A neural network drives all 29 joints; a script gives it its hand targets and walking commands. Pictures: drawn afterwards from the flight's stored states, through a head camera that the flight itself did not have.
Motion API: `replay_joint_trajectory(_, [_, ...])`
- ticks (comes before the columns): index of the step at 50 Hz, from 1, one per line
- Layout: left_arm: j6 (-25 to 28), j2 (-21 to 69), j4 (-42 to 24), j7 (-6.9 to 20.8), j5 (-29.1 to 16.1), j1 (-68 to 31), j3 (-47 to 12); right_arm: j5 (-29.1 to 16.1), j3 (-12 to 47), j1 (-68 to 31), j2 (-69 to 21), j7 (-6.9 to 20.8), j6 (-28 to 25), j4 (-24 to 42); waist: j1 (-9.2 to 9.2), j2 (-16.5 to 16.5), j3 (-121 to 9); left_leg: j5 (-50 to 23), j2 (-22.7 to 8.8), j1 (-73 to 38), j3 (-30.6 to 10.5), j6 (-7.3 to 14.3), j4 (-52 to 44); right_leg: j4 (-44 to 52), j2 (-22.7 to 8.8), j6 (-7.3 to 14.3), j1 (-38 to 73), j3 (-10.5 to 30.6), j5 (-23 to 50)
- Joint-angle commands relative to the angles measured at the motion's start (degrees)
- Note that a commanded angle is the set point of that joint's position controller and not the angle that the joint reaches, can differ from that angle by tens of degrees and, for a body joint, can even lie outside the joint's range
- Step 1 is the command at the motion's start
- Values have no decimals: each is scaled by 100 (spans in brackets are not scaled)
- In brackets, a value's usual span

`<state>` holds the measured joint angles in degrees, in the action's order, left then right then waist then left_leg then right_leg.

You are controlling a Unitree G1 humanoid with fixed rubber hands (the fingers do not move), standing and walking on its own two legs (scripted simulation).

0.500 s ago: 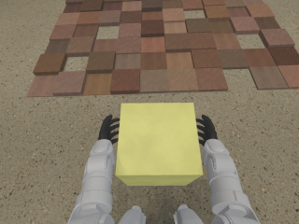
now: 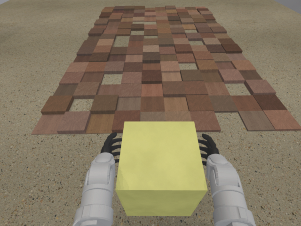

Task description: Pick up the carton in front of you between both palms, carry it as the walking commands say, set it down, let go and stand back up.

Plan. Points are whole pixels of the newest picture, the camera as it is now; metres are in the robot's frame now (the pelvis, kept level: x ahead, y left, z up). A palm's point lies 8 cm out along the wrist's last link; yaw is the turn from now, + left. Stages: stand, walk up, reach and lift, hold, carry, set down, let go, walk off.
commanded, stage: reach and lift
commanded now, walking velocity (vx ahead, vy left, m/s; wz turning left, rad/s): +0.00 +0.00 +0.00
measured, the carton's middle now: (158, 170) +0.29 +0.00 -0.06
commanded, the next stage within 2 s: hold in 0.84 s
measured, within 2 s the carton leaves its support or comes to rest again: neither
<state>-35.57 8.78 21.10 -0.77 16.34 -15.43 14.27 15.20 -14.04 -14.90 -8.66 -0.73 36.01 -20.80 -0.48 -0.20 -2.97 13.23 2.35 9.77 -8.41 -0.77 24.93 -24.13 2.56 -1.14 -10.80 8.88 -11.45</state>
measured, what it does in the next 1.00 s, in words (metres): stands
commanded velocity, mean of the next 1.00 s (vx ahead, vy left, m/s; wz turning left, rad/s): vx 0.00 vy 0.00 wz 0.00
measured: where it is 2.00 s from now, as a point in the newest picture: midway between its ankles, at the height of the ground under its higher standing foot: outside the picture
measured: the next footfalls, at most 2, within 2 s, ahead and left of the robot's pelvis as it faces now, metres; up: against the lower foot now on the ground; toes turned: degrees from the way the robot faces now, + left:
right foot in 1.92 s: +0.27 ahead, -0.11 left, +0.00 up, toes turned -7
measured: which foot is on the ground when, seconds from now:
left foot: down 0.00-1.00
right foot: down 0.00-1.00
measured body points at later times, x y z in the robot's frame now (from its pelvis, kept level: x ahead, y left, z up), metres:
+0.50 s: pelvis +0.00 +0.00 +0.00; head -0.03 +0.00 +0.45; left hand +0.30 +0.15 +0.02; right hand +0.31 -0.15 +0.02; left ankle +0.01 +0.13 -0.74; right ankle +0.02 -0.13 -0.74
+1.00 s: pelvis +0.01 +0.00 +0.01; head -0.02 +0.00 +0.45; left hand +0.31 +0.15 +0.05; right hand +0.31 -0.16 +0.04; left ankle +0.01 +0.13 -0.74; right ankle +0.02 -0.13 -0.74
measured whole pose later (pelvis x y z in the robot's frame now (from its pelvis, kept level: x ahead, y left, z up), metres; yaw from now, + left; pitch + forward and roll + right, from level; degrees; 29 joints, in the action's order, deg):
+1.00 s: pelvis +0.01 +0.00 +0.01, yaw +1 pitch -5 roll +0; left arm -42.4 8.4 11.3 -0.7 15.0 -13.6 11.0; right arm 14.4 -10.6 -13.2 -8.3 -0.6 42.7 -10.8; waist 0.9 -0.5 -0.4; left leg 11.3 1.7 2.4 -8.3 -0.8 18.7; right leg -18.2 2.0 -0.8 -3.4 7.8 -9.9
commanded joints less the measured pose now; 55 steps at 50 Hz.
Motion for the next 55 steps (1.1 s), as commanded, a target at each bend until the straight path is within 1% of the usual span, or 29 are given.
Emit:
replay_joint_trajectory(1, [56, 5428, -56, 1570, -1476, -2767, -3178, -1378, 2996, -2946, -5487, 1574, -161, 179, 45, 118, -1053, -477, 236, -192, 430, -4, -598, 248, 444, 27, 505, -588, 499])
replay_joint_trajectory(2, [67, 5555, 203, 1599, -1271, -2883, -2905, -1291, 3104, -3231, -5551, 1526, -118, 178, -159, 51, -913, -391, 326, 4, 477, 0, -462, 328, 311, 47, 609, -524, 345])
replay_joint_trajectory(8, [208, 5551, 254, 1708, -1439, -3605, -3004, -1266, 2892, -3431, -5761, 1599, -237, -384, -64, 84, -1478, -323, 305, 61, 606, -25, -448, 201, 370, 13, 792, -612, 413])
replay_joint_trajectory(9, [193, 5687, 652, 1681, -1261, -3384, -2678, -1217, 2754, -3511, -5603, 1587, -251, -355, 104, -308, -1384, -208, 347, 101, 570, -80, -386, 246, 304, 112, 717, -555, 273])
replay_joint_trajectory(10, [277, 5768, 182, 1639, -1359, -3821, -2963, -1096, 2812, -3603, -5743, 1611, -306, -211, 277, 57, -1419, -116, 306, -308, 556, -45, -298, 209, 366, 71, 318, -654, 33])
replay_joint_trajectory(12, [231, 5734, 410, 1630, -1390, -3543, -2938, -1193, 2824, -3356, -5561, 1563, -303, -295, 36, -62, -1322, -470, 370, 9, 658, -73, -325, 275, 319, 38, 669, -623, 457])
replay_joint_trajectory(13, [150, 5675, 572, 1619, -1268, -3336, -2731, -1118, 2795, -3673, -5431, 1572, -280, -6, 294, -60, -1334, -413, 327, -117, 615, -95, -460, 284, 366, 57, 662, -680, 455])
replay_joint_trajectory(14, [223, 5636, 330, 1609, -1298, -3468, -2808, -1070, 2924, -3666, -5543, 1579, -202, -174, 2, 240, -1285, -513, 285, 10, 512, -44, -567, 228, 434, 27, 667, -760, 694])
replay_joint_trajectory(19, [40, 5551, 434, 1566, -1074, -3140, -2727, -936, 2639, -3386, -5415, 1550, -91, -222, 73, 168, -1020, -416, 356, -308, 511, -47, -620, 443, 379, 4, 584, -651, 344])
replay_joint_trajectory(21, [-1, 5321, -20, 1569, -1094, -2925, -2651, -1125, 2791, -3093, -5481, 1623, -12, -145, -241, 10, -847, -614, 339, -471, 450, -63, -689, 491, 376, -1, 432, -798, 374])
replay_joint_trajectory(22, [-82, 5364, 244, 1575, -1215, -3052, -2738, -1212, 2827, -2986, -5533, 1639, -11, 49, 152, -122, -860, -417, 329, -490, 565, -43, -677, 515, 307, 35, 389, -691, 451])
replay_joint_trajectory(23, [-68, 5230, 84, 1604, -1187, -2931, -2874, -1193, 2778, -2842, -5595, 1572, 14, -161, 143, -323, -1133, -724, 376, -362, 555, -72, -658, 505, 272, 18, 854, -597, 709])
replay_joint_trajectory(24, [-6, 5341, -179, 1603, -1255, -3143, -2886, -1148, 2706, -3282, -5634, 1605, -29, 144, -91, 361, -1113, -785, 318, -364, 476, -54, -637, 317, 474, -76, 759, -815, 655])
replay_joint_trajectory(25, [-44, 5252, 124, 1564, -1051, -2612, -2760, -1360, 2976, -3042, -5767, 1591, 46, -118, -321, -59, -828, -480, 412, -343, 591, 0, -616, 440, 335, -45, 701, -586, 459])
replay_joint_trajectory(28, [11, 5600, -601, 1616, -1511, -2924, -3216, -1327, 3165, -3133, -5564, 1510, -40, 591, 58, 23, -1698, -1651, 419, -431, 595, -72, -540, 399, 443, -69, 1181, -608, 1710])
replay_joint_trajectory(32, [-68, 5311, -143, 1670, -1444, -3111, -3162, -1203, 2976, -2896, -5560, 1401, 45, 282, 225, 30, -1360, -1003, 381, -766, 469, -9, -572, 456, 328, -99, 782, -531, 1039])
replay_joint_trajectory(33, [-97, 5278, -467, 1648, -1405, -2819, -3203, -1254, 3084, -2686, -5596, 1475, 55, 335, -46, 14, -1037, -930, 438, -360, 502, -39, -576, 426, 371, -32, 774, -558, 990])
replay_joint_trajectory(34, [-122, 5575, -131, 1627, -1422, -2810, -3042, -1271, 3123, -3014, -5506, 1467, 72, 567, 166, -73, -1335, -1047, 272, -816, 357, -45, -572, 417, 345, 13, 820, -641, 920])
replay_joint_trajectory(37, [-217, 5070, -520, 1597, -1439, -2439, -3153, -1463, 3238, -2552, -5705, 1450, 178, 591, -77, -102, -1161, -1518, 499, -424, 575, -123, -612, 587, 253, -47, 1383, -435, 1788])
replay_joint_trajectory(38, [-243, 5331, -539, 1551, -1398, -2129, -3241, -1408, 3139, -2541, -5583, 1464, 232, 654, -31, 337, -1101, -1956, 388, -824, 429, -48, -762, 515, 471, -168, 922, -615, 1803])
replay_joint_trajectory(39, [-228, 5255, -865, 1565, -1495, -2471, -3259, -1310, 3183, -2408, -5485, 1486, 214, 820, 229, 82, -1510, -1945, 443, -1132, 506, -138, -696, 627, 372, -87, 841, -539, 1945])
replay_joint_trajectory(40, [-236, 5226, -1058, 1570, -1499, -2368, -3230, -1454, 3435, -2407, -5519, 1486, 194, 898, -141, 25, -1437, -2013, 418, -953, 459, -89, -739, 589, 403, -113, 1065, -601, 2001])
replay_joint_trajectory(41, [-238, 5324, -1171, 1537, -1635, -2698, -3545, -1478, 3376, -2330, -5651, 1427, 214, 1025, 189, 26, -1543, -2270, 400, -1087, 478, -97, -593, 627, 425, -84, 1075, -509, 1904])
replay_joint_trajectory(42, [-273, 5037, -1151, 1516, -1563, -2531, -3418, -1467, 3244, -2291, -5606, 1468, 254, 675, -41, -68, -1690, -2110, 312, -1137, 374, -118, -708, 540, 424, -66, 1207, -598, 1896])
replay_joint_trajectory(45, [-393, 5223, -995, 1484, -1648, -2508, -3309, -1405, 3245, -2477, -5326, 1431, 349, 1108, 278, 123, -1114, -1671, 426, -1008, 389, -122, -822, 676, 409, -90, 1133, -542, 1651])
replay_joint_trajectory(46, [-429, 5533, -1267, 1463, -1639, -2559, -3466, -1453, 3393, -2426, -5325, 1446, 370, 1252, 288, -264, -1265, -1660, 460, -1045, 450, -190, -669, 701, 289, 16, 1294, -375, 1667])
replay_joint_trajectory(47, [-448, 5381, -1299, 1489, -1777, -2387, -3585, -1784, 3868, -2660, -5504, 1463, 384, 1560, -19, -25, -1465, -1675, 415, -1092, 413, -68, -802, 614, 412, -142, 1376, -575, 1734])
replay_joint_trajectory(52, [-674, 5045, -586, 1425, -1334, -2436, -2971, -1247, 2959, -2465, -4822, 1460, 618, 699, 171, -135, -325, -828, 394, -655, 395, -131, -798, 798, 263, 43, 936, -545, 705])
replay_joint_trajectory(55, [-569, 5467, -1200, 1457, -1722, -2373, -3439, -1780, 3767, -2984, -5291, 1546, 522, 1441, -85, 59, -1214, -1545, 374, -809, 451, -75, -817, 725, 401, -89, 1505, -661, 1403])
